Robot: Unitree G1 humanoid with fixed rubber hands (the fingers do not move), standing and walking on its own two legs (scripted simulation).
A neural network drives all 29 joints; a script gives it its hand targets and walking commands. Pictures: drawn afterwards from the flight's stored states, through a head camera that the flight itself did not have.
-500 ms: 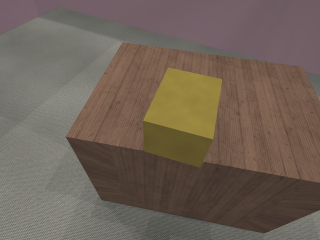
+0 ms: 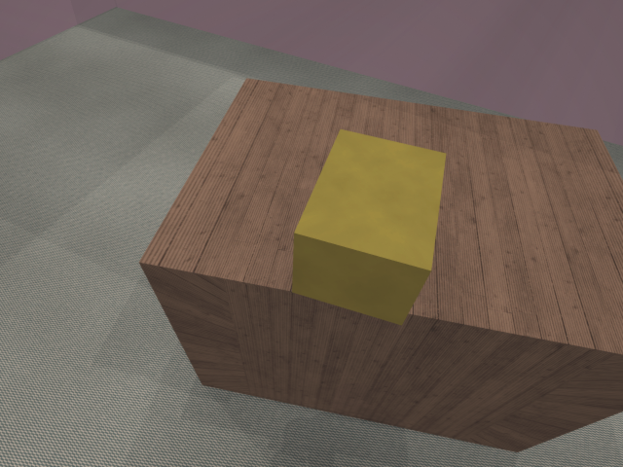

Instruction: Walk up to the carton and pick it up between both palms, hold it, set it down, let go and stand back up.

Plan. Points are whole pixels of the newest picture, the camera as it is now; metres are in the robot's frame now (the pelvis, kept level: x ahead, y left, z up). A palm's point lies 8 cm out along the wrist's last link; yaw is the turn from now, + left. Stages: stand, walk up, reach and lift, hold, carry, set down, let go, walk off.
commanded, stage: walk up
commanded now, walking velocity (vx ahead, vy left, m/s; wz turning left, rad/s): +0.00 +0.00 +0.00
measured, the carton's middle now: (369, 222) +0.49 -0.11 -0.02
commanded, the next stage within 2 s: none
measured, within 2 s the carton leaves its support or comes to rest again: neither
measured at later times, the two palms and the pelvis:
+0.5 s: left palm (178, 448) +0.17 +0.18 -0.14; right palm out of the picture -0.09 -0.22 -0.16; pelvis +0.06 -0.03 -0.01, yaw -9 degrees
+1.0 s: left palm (159, 419) +0.21 +0.23 -0.17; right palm (487, 443) +0.17 -0.26 -0.13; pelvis +0.18 -0.01 -0.01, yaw -13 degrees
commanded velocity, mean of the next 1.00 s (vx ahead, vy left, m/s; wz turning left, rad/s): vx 0.00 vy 0.05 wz -0.17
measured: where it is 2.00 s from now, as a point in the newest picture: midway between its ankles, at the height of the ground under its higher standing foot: outside the picture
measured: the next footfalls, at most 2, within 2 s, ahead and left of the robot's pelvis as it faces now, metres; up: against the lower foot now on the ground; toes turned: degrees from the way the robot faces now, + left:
right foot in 0.44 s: +0.05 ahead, -0.12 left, +0.00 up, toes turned -19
left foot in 0.86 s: +0.27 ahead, +0.07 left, +0.00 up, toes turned -4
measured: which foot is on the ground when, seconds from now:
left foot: down 0.00-0.46, up 0.48-0.84, down 0.86-1.00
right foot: down 0.00-0.16, up 0.18-0.42, down 0.44-0.86, up 0.88-1.00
